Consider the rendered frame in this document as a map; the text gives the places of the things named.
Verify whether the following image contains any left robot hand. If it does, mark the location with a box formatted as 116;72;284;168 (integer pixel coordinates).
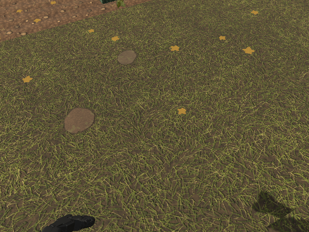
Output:
40;214;96;232

